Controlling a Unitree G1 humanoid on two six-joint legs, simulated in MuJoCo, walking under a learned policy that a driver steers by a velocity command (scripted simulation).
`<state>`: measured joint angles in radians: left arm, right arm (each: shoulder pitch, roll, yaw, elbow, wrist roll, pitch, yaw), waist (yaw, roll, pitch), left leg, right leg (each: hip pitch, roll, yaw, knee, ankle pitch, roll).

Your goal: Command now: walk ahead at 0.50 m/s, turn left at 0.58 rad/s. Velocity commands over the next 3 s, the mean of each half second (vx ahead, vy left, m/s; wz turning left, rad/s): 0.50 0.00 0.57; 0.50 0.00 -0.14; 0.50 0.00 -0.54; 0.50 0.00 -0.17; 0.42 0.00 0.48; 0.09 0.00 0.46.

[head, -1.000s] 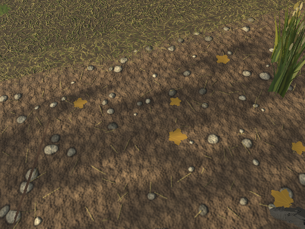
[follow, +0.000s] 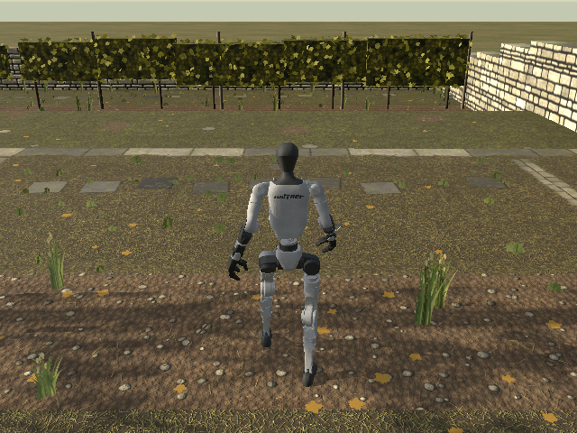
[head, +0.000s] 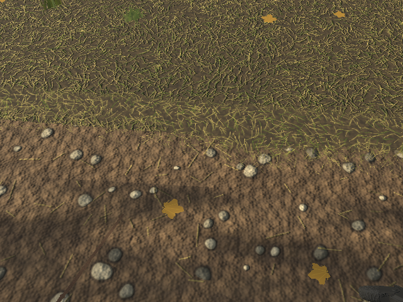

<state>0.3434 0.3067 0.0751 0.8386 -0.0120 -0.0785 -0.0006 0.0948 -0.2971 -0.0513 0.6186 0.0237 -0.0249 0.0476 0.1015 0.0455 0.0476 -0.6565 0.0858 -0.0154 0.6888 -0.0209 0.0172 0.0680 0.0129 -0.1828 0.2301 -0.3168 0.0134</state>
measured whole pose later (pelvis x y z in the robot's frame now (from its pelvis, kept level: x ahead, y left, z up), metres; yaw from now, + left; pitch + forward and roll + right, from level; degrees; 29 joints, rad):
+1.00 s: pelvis +0.56 +0.09 +0.01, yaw +9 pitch +2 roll +0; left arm 0.43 0.29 0.06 0.81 -0.03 -0.04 0.01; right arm 0.02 -0.27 -0.03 0.64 0.01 -0.10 0.02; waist 0.12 0.03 0.03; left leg -0.50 0.00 -0.10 0.50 -0.03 -0.04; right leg -0.08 0.08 0.18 0.36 -0.30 -0.04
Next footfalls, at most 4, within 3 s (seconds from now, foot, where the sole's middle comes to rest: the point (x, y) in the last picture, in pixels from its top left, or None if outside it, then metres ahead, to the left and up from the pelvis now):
0.10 left None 0.23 0.12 -0.77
0.58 right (235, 276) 0.54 -0.02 -0.77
1.06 left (161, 220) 0.72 0.25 -0.77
1.56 right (241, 165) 0.99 -0.02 -0.77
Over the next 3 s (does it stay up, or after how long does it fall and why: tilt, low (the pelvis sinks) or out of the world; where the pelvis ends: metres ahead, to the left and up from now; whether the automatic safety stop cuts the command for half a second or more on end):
stays up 1.46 0.04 0.00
